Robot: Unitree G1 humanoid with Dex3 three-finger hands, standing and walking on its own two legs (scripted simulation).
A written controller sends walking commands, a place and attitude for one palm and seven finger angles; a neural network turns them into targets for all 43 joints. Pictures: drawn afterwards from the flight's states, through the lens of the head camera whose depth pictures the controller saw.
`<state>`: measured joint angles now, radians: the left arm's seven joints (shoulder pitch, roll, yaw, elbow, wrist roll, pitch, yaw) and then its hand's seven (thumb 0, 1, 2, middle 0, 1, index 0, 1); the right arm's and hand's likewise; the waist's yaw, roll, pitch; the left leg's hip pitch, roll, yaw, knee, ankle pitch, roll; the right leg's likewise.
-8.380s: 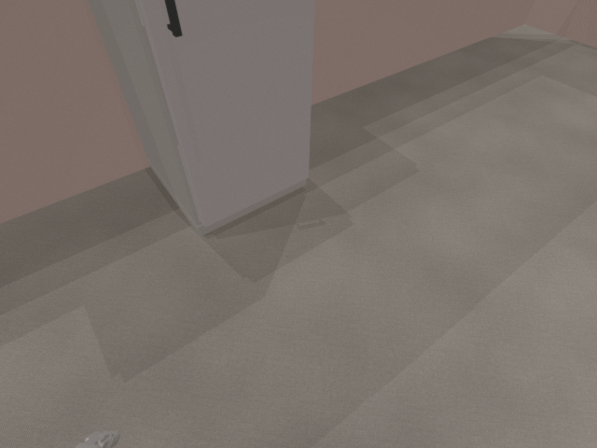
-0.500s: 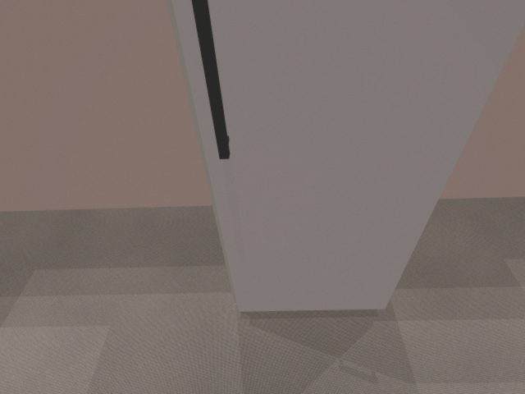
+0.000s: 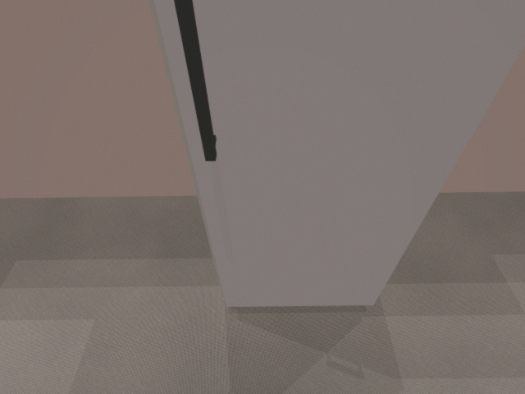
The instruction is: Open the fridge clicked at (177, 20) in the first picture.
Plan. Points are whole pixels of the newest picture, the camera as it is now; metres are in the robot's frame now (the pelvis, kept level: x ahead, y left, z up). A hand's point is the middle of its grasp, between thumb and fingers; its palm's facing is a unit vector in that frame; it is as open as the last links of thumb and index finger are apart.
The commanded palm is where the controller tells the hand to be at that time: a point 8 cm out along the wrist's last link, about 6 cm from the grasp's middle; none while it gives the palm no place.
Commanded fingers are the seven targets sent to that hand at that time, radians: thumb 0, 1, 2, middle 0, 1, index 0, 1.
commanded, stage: come to a stop and stand still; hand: left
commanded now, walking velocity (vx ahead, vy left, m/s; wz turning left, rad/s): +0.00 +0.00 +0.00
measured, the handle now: (199, 73) +0.51 +0.12 +0.25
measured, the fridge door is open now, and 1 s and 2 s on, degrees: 0 0 0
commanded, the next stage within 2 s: look again from close up in 0.42 s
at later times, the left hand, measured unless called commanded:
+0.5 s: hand out of the picture +0.06 +0.17 -0.17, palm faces +0.02 -0.98 -0.22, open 7.4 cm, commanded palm none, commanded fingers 0.00 0.90 0.90 -0.20 -0.30 -0.20 -0.30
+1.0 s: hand out of the picture +0.06 +0.19 -0.17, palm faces +0.01 -0.97 -0.24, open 7.4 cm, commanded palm none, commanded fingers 0.00 0.90 0.90 -0.20 -0.30 -0.20 -0.30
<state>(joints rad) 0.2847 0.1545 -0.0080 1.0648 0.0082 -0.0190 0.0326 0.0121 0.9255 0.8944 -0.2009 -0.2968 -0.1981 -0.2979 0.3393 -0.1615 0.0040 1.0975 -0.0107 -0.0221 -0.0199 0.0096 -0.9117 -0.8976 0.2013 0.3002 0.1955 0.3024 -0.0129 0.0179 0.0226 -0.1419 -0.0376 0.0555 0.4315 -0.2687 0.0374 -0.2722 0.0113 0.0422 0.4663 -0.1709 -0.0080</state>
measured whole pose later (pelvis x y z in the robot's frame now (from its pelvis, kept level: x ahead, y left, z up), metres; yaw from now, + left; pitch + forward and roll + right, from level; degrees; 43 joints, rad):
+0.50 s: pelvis +0.02 -0.01 +0.00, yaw +0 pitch -2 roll +0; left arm 0.23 0.18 -0.01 1.07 0.01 -0.02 0.03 0.01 0.91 0.89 -0.20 -0.30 -0.20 -0.30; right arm 0.25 -0.20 0.00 1.11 -0.01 -0.03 -0.02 0.01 -0.91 -0.90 0.20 0.30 0.20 0.30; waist 0.00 0.01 0.04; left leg -0.08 -0.02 0.04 0.40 -0.29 0.02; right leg -0.21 0.03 0.03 0.44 -0.20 -0.02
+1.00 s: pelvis +0.02 -0.01 +0.00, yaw +1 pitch -2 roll +0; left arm 0.22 0.21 -0.01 1.08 0.00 -0.02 0.02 0.01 0.91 0.89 -0.20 -0.30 -0.20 -0.30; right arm 0.25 -0.21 0.01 1.13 -0.01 -0.03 -0.02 0.01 -0.91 -0.90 0.20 0.30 0.20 0.30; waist 0.00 0.00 0.04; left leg -0.07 -0.01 0.03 0.38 -0.28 0.02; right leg -0.20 0.03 0.02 0.42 -0.19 -0.03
